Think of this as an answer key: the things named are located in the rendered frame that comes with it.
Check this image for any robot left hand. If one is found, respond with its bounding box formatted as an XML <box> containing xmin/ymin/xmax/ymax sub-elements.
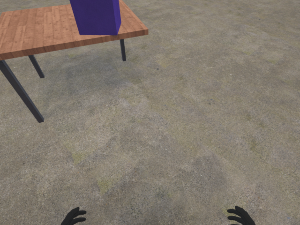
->
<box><xmin>61</xmin><ymin>207</ymin><xmax>86</xmax><ymax>225</ymax></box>

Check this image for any table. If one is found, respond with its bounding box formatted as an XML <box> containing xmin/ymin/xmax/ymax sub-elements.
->
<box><xmin>0</xmin><ymin>0</ymin><xmax>149</xmax><ymax>123</ymax></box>

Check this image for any robot right hand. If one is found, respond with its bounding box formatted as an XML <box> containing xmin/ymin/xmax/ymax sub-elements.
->
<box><xmin>227</xmin><ymin>206</ymin><xmax>256</xmax><ymax>225</ymax></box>

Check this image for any carton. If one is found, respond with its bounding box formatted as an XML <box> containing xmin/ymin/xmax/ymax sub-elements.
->
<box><xmin>70</xmin><ymin>0</ymin><xmax>121</xmax><ymax>35</ymax></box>

